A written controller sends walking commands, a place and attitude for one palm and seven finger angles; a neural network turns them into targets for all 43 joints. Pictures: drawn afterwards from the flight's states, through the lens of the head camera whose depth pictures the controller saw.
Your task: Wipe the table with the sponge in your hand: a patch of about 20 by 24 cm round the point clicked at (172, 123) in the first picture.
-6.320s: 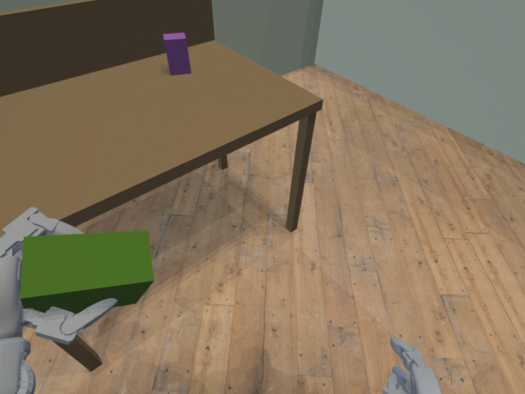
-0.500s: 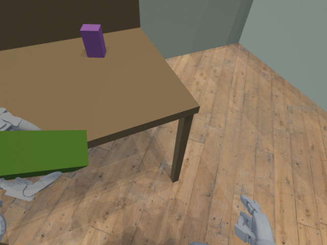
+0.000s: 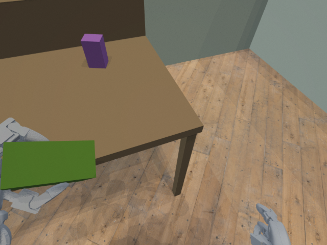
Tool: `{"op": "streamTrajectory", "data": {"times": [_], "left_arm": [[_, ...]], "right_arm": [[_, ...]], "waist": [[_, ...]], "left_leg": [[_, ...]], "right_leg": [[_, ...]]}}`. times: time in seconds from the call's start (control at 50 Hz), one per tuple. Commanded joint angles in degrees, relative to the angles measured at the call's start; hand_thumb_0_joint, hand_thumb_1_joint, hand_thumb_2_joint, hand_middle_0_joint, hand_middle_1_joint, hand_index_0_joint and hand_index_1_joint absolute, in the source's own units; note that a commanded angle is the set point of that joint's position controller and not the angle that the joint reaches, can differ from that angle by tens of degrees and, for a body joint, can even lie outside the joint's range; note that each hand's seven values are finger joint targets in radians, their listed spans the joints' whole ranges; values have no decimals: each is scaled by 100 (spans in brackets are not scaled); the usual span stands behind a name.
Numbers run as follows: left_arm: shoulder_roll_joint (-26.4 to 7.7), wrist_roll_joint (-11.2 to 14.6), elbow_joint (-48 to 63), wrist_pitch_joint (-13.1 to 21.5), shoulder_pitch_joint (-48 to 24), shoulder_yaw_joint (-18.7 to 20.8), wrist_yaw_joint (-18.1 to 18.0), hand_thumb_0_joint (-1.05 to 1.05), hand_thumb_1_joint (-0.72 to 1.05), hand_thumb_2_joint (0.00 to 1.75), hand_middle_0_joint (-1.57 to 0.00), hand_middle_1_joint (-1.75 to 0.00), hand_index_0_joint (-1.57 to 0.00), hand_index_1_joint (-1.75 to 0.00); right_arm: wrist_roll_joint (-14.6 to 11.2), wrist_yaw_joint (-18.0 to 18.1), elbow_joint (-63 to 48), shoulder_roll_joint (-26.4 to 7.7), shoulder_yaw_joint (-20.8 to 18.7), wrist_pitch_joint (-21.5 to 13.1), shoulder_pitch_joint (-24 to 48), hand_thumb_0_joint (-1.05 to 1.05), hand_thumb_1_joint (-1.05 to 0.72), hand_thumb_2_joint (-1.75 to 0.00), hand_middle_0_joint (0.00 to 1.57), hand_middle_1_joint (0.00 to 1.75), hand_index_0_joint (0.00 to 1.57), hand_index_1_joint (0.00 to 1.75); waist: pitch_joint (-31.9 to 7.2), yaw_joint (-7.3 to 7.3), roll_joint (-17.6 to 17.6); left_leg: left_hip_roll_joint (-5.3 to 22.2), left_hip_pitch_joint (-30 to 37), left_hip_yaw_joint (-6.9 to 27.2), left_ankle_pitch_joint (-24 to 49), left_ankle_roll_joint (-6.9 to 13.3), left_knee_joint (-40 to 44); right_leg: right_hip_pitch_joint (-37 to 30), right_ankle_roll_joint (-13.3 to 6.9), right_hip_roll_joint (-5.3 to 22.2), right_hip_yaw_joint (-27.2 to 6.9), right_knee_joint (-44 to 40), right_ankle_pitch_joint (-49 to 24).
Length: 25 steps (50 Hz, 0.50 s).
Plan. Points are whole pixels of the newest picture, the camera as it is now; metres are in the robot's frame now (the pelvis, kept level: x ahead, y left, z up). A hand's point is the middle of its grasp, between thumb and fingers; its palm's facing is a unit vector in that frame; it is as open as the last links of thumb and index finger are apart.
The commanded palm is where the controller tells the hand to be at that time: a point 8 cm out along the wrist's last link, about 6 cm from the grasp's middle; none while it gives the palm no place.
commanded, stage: come to a stop and stand still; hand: left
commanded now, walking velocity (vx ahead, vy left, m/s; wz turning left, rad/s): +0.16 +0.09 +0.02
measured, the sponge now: (62, 164) +0.22 +0.19 +0.16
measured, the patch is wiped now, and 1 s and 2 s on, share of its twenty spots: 0.00 0.00 0.00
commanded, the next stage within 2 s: look again from close up in 1.22 s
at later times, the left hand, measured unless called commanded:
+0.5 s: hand (50, 162) +0.22 +0.21 +0.17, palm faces +0.40 -0.81 -0.44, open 10.2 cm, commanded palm +0.17 +0.25 +0.18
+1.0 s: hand (22, 211) +0.15 +0.22 +0.16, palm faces +0.43 -0.83 -0.37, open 10.2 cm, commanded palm +0.10 +0.26 +0.18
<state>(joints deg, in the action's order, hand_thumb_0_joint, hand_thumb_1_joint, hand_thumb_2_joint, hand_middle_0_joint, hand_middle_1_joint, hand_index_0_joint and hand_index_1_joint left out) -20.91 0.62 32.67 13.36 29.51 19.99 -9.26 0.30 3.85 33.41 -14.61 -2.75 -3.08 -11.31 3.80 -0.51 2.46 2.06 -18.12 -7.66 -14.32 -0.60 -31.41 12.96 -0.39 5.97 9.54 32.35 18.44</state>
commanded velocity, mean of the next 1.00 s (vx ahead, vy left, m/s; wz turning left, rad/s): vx -0.03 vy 0.01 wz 0.00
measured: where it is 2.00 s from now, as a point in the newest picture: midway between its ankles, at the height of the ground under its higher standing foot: outside the picture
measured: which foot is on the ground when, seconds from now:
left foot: up 0.00-0.00, down 0.02-0.34, up 0.36-0.64, down 0.66-1.00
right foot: down 0.00-0.02, up 0.04-0.28, down 0.30-1.00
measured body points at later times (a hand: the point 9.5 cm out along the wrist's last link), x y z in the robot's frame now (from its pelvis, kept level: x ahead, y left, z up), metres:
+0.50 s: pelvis +0.01 -0.03 +0.00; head +0.03 -0.05 +0.45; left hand +0.19 +0.25 +0.19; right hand +0.18 -0.25 -0.10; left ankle -0.01 +0.11 -0.69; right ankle +0.05 -0.10 -0.74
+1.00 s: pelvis -0.06 -0.02 +0.00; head -0.06 -0.02 +0.45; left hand +0.12 +0.26 +0.18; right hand +0.11 -0.23 -0.09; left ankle -0.02 +0.11 -0.73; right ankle +0.01 -0.12 -0.74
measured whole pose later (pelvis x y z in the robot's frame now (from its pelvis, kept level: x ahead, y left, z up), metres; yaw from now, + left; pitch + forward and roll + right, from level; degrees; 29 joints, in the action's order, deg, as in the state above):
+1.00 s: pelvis -0.06 -0.02 +0.00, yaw +1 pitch -2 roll +0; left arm -18.0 0.8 26.4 9.5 25.9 17.3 -8.6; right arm 0.4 3.2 35.8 -9.9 2.3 -4.6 -11.9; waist 1.6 1.1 -0.7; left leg 2.4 -16.3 -2.3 -15.5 -0.7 -32.0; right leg 17.3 -2.0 -0.1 4.4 28.9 9.9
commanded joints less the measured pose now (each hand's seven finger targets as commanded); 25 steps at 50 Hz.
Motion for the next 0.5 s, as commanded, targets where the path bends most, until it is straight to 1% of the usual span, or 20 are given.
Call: {"op": "streamTrajectory", "data": {"times": [0.0, 0.02, 0.04, 0.06, 0.08, 0.1, 0.12, 0.14, 0.18, 0.22, 0.26, 0.28, 0.3, 0.32, 0.34, 0.36, 0.38, 0.42, 0.44, 0.48], "left_arm": [[-950, 123, 1241, 371, -611, 742, -192, 0, 10, 130, -120, -160, -120, -160], [-959, 88, 811, 399, -465, 728, -137, 0, 10, 130, -120, -160, -120, -160], [-1091, 69, 826, 374, -563, 797, -114, 0, 10, 130, -120, -160, -120, -160], [-1125, 88, 1102, 384, -728, 778, -99, 0, 10, 130, -120, -160, -120, -160], [-1065, 78, 1167, 357, -726, 706, -72, 0, 10, 130, -120, -160, -120, -160], [-903, 88, 1149, 302, -560, 592, -50, 0, 10, 130, -120, -160, -120, -160], [-838, 117, 1225, 242, -423, 556, -37, 0, 10, 130, -120, -160, -120, -160], [-764, 137, 1260, 178, -357, 482, -27, 0, 10, 130, -120, -160, -120, -160], [-815, 158, 1300, 88, -356, 513, -48, 0, 10, 130, -120, -160, -120, -160], [-845, 165, 1108, 18, -364, 573, -79, 0, 10, 130, -120, -160, -120, -160], [-966, 134, 1077, 9, -507, 691, -103, 0, 10, 130, -120, -160, -120, -160], [-1015, 124, 925, 14, -546, 754, -118, 0, 10, 130, -120, -160, -120, -160], [-982, 121, 766, -11, -611, 727, -103, 0, 10, 130, -120, -160, -120, -160], [-925, 190, 625, -77, -582, 666, -76, 0, 10, 130, -120, -160, -120, -160], [-952, 232, 553, -126, -527, 676, -63, 0, 10, 130, -120, -160, -120, -160], [-1019, 226, 651, -140, -579, 714, -88, 0, 10, 130, -120, -160, -120, -160], [-1042, 197, 702, -124, -618, 759, -111, 0, 10, 130, -120, -160, -120, -160], [-1002, 134, 661, -72, -496, 800, -146, 0, 10, 130, -120, -160, -120, -160], [-989, 110, 610, -53, -413, 818, -156, 0, 10, 130, -120, -160, -120, -160], [-959, 89, 703, -23, -315, 814, -155, 0, 10, 130, -120, -160, -120, -160]], "right_arm": [[-90, 58, -942, -479, -156, -264, 354, 0, -90, -90, 20, 30, 20, 30], [-88, 37, -883, -411, -116, -309, 311, 0, -90, -90, 20, 30, 20, 30], [-43, 45, -837, -378, -79, -346, 372, 0, -90, -90, 20, 30, 20, 30], [-56, 41, -807, -320, -79, -379, 364, 0, -90, -90, 20, 30, 20, 30], [-47, 8, -755, -364, -66, -418, 356, 0, -90, -90, 20, 30, 20, 30], [-43, -38, -743, -358, -47, -439, 331, 0, -90, -90, 20, 30, 20, 30], [-43, -69, -762, -367, -28, -465, 326, 0, -90, -90, 20, 30, 20, 30], [-44, -88, -772, -355, 4, -494, 294, 0, -90, -90, 20, 30, 20, 30], [-16, -69, -782, -346, 62, -548, 284, 0, -90, -90, 20, 30, 20, 30], [-24, -38, -771, -328, 121, -575, 298, 0, -90, -90, 20, 30, 20, 30], [-23, 10, -768, -326, 143, -555, 368, 0, -90, -90, 20, 30, 20, 30], [-26, 28, -776, -278, 179, -527, 409, 0, -90, -90, 20, 30, 20, 30], [-27, 33, -789, -221, 199, -511, 400, 0, -90, -90, 20, 30, 20, 30], [-59, 15, -778, -146, 171, -486, 293, 0, -90, -90, 20, 30, 20, 30], [-64, -6, -761, -150, 143, -455, 319, 0, -90, -90, 20, 30, 20, 30], [-74, -14, -723, -125, 146, -409, 371, 0, -90, -90, 20, 30, 20, 30], [-65, -18, -724, -32, 224, -390, 500, 0, -90, -90, 20, 30, 20, 30], [-45, 36, -714, 23, 301, -340, 642, 0, -90, -90, 20, 30, 20, 30], [-26, 65, -716, 8, 314, -300, 661, 0, -90, -90, 20, 30, 20, 30], [-7, 94, -775, -23, 275, -241, 719, 0, -90, -90, 20, 30, 20, 30]], "waist": [[-1096, 68, -1769], [-1036, 57, -1962], [-877, 38, -2025], [-889, 52, -1784], [-856, 48, -1456], [-903, 73, -1299], [-1019, 77, -1394], [-1050, 50, -1504], [-1048, 18, -1650], [-977, 19, -1518], [-988, 48, -1323], [-1019, 47, -1027], [-1004, 8, -510], [-1076, -1, 411], [-1010, 42, 875], [-1089, 51, 891], [-1112, 54, 860], [-1173, 62, 605], [-1236, 75, 614], [-1269, 137, 624]], "left_leg": [[1532, 1714, 1920, 1776, 822, 1072], [1997, 1439, 2652, 1410, 1192, 1460], [2118, 1240, 2834, 1190, 1391, 1529], [2030, 1407, 2643, 1730, 1376, 1344], [1899, 1371, 2219, 2267, 1281, 1226], [1675, 1268, 1740, 2777, 1101, 1105], [1517, 1208, 1327, 3043, 932, 1033], [1406, 1119, 1083, 3066, 796, 1014], [1361, 966, 955, 2914, 644, 1069], [1388, 745, 885, 2474, 544, 1007], [1226, 420, 734, 1737, 343, 799], [1078, 116, 681, 1243, 230, 564], [688, -71, 387, 486, 25, 198], [188, 20, 203, -207, -158, -468], [-89, -175, 368, -1034, -185, -1215], [-101, -381, 611, -1418, -172, -1789], [-65, -574, 819, -1522, -151, -2083], [-69, -567, 736, -1392, -178, -1995], [-91, -518, 645, -1264, -172, -1843], [-102, -345, 530, -1154, -119, -1262]], "right_leg": [[1186, 144, -125, -284, 1413, 929], [1537, 121, -324, -444, 2414, 1970], [1778, 125, -196, -676, 2799, 1754], [1909, 153, -146, -779, 2797, 1483], [1891, 198, -118, -785, 2579, 1148], [1589, 211, -174, -702, 2181, 844], [1250, 229, -264, -576, 1766, 588], [975, 241, -371, -463, 1434, 470], [584, 243, -487, -362, 890, 329], [120, 252, -511, -327, 127, 89], [-485, 229, -462, -362, -624, -611], [-839, 172, -270, -616, -844, -1354], [-804, 16, 113, -1157, -872, -2293], [-432, -280, 686, -1954, -1135, -2575], [-302, -603, 1149, -2444, -1400, -2885], [-421, -839, 1448, -2636, -1413, -3236], [-621, -903, 1527, -2480, -1247, -3647], [-826, -786, 1305, -1885, -985, -4293], [-887, -709, 1205, -1663, -948, -4217], [-904, -700, 1150, -1618, -952, -3849]]}}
